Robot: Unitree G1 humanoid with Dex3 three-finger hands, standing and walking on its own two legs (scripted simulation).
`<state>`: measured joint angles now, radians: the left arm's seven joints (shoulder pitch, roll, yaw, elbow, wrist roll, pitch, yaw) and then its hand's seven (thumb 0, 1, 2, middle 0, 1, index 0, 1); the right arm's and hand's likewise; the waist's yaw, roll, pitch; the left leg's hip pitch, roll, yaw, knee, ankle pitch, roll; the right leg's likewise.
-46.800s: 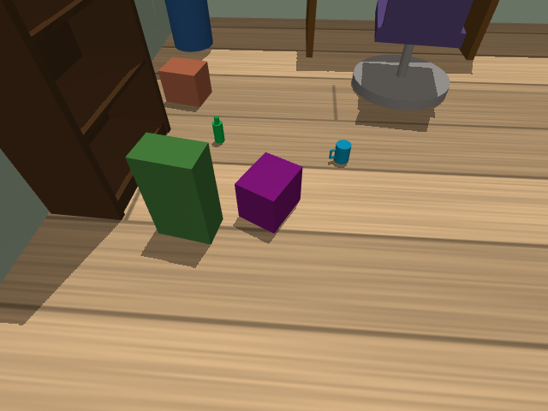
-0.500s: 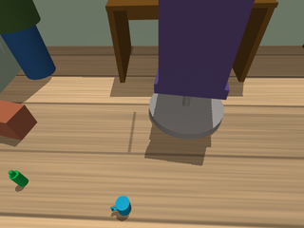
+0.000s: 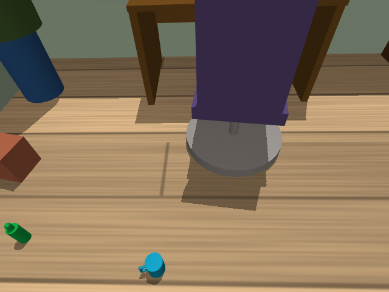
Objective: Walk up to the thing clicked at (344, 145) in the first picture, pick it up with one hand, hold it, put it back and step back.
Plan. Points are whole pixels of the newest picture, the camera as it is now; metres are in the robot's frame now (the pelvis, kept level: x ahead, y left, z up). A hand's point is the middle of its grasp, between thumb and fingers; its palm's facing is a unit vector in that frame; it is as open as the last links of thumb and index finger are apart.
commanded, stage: stand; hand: left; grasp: from above
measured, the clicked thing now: (151, 266) +0.38 +0.24 -0.73
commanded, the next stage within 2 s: step back in 0.94 s
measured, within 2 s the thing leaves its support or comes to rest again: neither
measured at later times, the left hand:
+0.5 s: hand out of the picture +0.06 +0.23 -0.17, palm faces -0.02 -0.95 -0.30, open 7.4 cm
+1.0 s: hand out of the picture +0.09 +0.25 -0.16, palm faces -0.01 -0.94 -0.35, open 7.4 cm
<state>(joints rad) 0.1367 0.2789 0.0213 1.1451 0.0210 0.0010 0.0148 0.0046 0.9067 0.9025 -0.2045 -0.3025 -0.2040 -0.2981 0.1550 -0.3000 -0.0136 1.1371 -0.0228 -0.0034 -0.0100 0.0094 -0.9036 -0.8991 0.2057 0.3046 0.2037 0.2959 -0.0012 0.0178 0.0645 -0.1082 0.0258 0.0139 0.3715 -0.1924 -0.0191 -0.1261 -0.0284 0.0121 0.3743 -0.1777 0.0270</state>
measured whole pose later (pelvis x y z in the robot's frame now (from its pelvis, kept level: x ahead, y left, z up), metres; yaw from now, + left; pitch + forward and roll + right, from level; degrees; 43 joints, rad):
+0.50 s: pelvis +0.01 +0.00 +0.00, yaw -1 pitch -3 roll +0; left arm 0.14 0.27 0.02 1.15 0.02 0.00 0.02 0.00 0.91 0.90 -0.20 -0.30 -0.20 -0.30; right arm 0.15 -0.29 -0.02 1.15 -0.02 0.00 -0.01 0.01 -0.90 -0.90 0.21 0.30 0.20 0.30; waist 0.00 0.01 0.07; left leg -0.11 0.03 0.03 0.37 -0.20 -0.02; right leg -0.14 -0.03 0.02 0.38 -0.19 0.03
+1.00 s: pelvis +0.00 +0.00 +0.00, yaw -1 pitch -3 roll +0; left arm 0.10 0.33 0.03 1.10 0.00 0.00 0.01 0.00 0.91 0.90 -0.20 -0.30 -0.20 -0.30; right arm 0.10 -0.34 -0.03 1.10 -0.01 0.01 0.01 0.01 -0.90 -0.90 0.21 0.30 0.20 0.30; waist -0.01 0.01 0.08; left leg -0.14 0.03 0.03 0.40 -0.21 -0.02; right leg -0.17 -0.02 0.03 0.41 -0.19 0.02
